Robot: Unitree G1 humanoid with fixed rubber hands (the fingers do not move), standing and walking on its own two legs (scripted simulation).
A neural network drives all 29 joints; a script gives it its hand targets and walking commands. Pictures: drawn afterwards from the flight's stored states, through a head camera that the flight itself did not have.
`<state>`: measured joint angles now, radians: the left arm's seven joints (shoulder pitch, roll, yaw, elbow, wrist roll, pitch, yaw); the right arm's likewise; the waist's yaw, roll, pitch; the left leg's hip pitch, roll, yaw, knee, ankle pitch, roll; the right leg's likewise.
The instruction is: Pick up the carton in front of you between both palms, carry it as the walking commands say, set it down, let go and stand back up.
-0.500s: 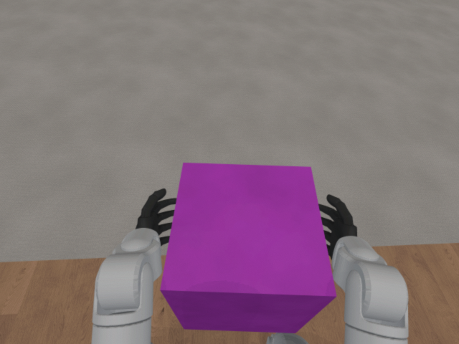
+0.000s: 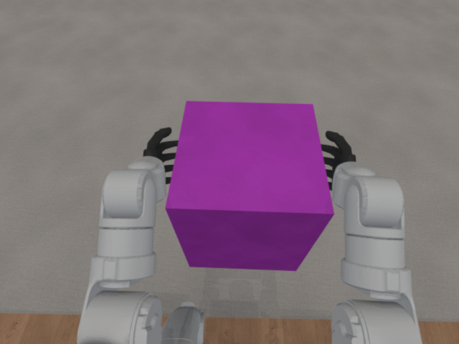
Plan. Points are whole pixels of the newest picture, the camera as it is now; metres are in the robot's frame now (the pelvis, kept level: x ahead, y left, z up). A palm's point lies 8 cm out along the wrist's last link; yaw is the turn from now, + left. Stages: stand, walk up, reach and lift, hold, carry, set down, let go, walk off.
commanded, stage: carry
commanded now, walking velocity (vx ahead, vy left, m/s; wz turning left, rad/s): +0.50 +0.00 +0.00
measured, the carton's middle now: (245, 192) +0.37 +0.01 +0.04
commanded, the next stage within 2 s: none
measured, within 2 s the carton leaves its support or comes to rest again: neither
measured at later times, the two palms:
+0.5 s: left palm (193, 67) +0.72 +0.16 +0.07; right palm (315, 68) +0.71 -0.14 +0.09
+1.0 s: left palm (198, 49) +1.09 +0.21 -0.10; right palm (277, 47) +1.11 -0.08 -0.08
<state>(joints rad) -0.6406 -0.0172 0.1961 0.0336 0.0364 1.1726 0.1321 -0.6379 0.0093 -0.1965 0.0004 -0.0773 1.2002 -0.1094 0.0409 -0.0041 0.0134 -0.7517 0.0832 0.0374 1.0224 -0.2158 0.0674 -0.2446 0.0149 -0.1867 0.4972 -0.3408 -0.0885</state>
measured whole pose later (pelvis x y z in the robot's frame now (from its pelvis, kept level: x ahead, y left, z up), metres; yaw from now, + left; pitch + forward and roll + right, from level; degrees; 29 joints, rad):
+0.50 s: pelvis +0.35 +0.04 -0.03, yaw +0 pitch +6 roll +0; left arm -0.55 -0.08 0.25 -0.22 0.09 1.17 0.13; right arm -0.64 0.04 -0.19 -0.07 0.00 1.12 -0.13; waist -0.13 -0.06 0.05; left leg -0.27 -0.05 0.12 0.75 -0.56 0.09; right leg -0.71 -0.04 -0.01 0.66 0.21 -0.05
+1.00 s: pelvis +0.76 +0.04 -0.15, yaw +0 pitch +6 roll -1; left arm -0.49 -0.05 0.19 -0.01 0.02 1.07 0.14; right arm -0.48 0.08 -0.21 -0.05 -0.07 1.09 -0.13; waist 0.05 -0.02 0.05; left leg -0.63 0.00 0.12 0.54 0.00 0.07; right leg -0.15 0.05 -0.10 0.65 -0.52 -0.07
